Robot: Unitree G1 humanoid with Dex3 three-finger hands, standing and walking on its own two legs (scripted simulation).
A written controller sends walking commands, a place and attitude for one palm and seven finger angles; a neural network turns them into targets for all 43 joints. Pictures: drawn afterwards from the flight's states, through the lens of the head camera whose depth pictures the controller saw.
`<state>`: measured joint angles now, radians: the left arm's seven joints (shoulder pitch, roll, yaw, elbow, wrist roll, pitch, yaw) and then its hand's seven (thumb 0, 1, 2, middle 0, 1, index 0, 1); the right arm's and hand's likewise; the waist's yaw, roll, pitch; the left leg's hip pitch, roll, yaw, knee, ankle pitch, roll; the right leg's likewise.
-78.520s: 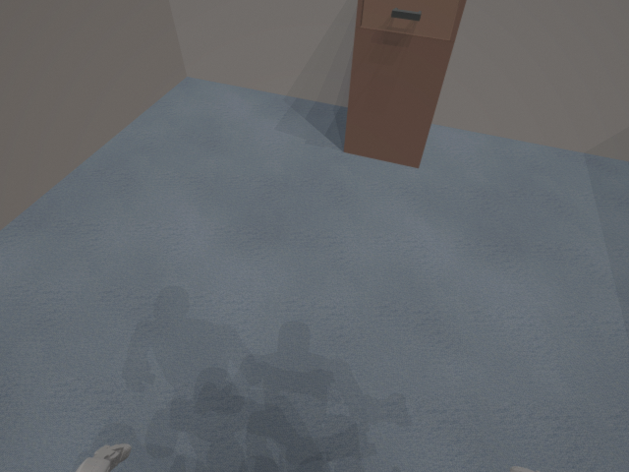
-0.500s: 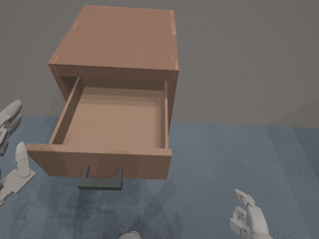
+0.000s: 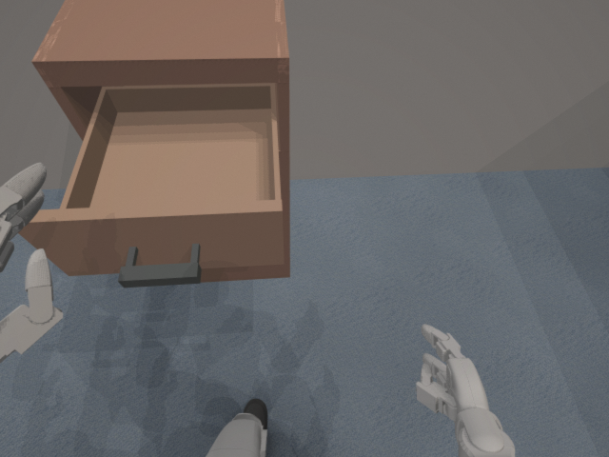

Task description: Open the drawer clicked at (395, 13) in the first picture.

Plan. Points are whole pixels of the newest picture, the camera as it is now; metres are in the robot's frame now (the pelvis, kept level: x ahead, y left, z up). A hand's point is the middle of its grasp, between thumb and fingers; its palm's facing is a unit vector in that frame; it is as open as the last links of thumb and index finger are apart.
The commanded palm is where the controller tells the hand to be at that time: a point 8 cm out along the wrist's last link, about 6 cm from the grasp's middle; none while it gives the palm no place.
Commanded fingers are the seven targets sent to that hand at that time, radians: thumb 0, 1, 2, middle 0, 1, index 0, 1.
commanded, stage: stop stepping back and stand still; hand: left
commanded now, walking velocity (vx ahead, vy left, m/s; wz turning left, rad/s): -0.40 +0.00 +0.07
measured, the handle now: (162, 263) +0.37 +0.24 -0.03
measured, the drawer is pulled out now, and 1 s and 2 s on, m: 0.28 0.28 0.28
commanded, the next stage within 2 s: none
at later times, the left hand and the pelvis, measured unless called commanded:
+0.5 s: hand out of the picture +0.05 +0.21 +0.20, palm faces +0.40 -0.75 -0.52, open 7.4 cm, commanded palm -0.01 +0.26 +0.19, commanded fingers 0.00 0.90 0.90 -0.20 -0.30 -0.20 -0.30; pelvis -0.11 -0.03 +0.01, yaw +6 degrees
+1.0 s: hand out of the picture +0.02 +0.19 +0.20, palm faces +0.43 -0.74 -0.52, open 7.4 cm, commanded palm -0.04 +0.23 +0.19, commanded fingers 0.00 0.90 0.90 -0.20 -0.30 -0.20 -0.30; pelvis -0.14 -0.06 +0.01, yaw +6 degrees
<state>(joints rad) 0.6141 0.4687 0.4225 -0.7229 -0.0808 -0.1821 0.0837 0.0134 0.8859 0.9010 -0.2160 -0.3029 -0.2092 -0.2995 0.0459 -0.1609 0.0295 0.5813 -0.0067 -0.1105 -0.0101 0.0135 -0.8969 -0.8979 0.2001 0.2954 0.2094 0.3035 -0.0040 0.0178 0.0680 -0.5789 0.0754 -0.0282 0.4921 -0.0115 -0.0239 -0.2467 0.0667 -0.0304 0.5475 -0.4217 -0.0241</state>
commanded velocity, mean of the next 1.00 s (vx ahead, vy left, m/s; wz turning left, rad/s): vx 0.18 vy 0.05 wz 0.00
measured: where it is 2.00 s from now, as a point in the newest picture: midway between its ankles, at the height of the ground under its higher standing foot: outside the picture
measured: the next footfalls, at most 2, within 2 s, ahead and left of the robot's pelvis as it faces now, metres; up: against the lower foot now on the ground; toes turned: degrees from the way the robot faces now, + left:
left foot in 0.36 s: -0.13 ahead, +0.11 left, +0.00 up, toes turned +10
left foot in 0.84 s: -0.13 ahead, +0.08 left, +0.00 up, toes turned +9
